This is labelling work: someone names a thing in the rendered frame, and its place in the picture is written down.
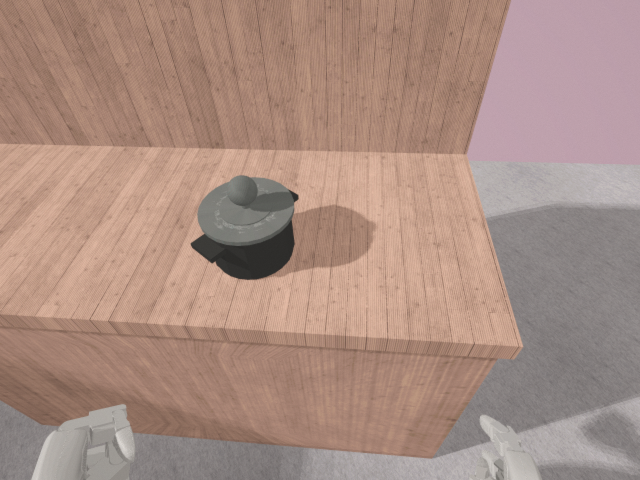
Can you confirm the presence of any pot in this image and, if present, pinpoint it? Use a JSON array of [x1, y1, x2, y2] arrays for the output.
[[190, 189, 299, 280]]

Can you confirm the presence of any knob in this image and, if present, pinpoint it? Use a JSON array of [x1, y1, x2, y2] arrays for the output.
[[227, 175, 258, 206]]

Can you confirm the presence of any robot right hand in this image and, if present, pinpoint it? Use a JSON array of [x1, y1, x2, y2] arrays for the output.
[[469, 415, 542, 480]]

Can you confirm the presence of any robot left hand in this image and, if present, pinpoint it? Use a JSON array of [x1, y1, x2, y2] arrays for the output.
[[31, 404, 135, 480]]

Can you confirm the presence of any lid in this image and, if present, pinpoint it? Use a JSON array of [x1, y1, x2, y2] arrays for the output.
[[197, 177, 294, 246]]

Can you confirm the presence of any table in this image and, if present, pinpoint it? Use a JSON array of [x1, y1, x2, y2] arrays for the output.
[[0, 0, 523, 459]]

